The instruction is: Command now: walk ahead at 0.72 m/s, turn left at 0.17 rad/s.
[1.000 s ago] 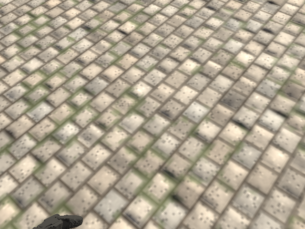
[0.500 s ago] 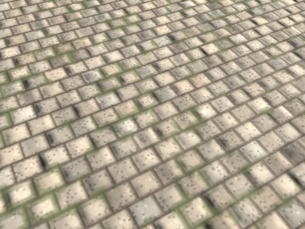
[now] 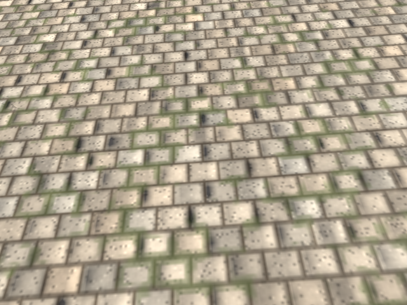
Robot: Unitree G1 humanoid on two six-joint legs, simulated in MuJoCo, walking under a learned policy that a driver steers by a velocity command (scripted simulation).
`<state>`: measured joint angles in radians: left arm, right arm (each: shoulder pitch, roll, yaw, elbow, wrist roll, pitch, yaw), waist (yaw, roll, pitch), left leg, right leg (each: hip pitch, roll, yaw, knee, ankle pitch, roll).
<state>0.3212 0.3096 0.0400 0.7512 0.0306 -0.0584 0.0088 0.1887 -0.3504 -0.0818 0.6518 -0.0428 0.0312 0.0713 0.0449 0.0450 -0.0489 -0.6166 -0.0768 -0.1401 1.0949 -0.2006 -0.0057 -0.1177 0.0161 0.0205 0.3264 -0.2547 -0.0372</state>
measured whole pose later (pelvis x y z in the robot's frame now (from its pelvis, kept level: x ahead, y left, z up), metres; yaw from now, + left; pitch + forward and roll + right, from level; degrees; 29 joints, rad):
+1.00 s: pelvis +0.32 +0.04 -0.01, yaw -7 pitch -2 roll +0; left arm 0.20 0.20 0.01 0.97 0.01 0.01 0.01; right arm 0.27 -0.20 0.01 0.98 -0.02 0.01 -0.03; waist 0.01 -0.01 0.02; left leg -0.17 -0.01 0.00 0.45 -0.26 0.01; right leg -0.25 0.04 -0.02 0.42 -0.14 -0.04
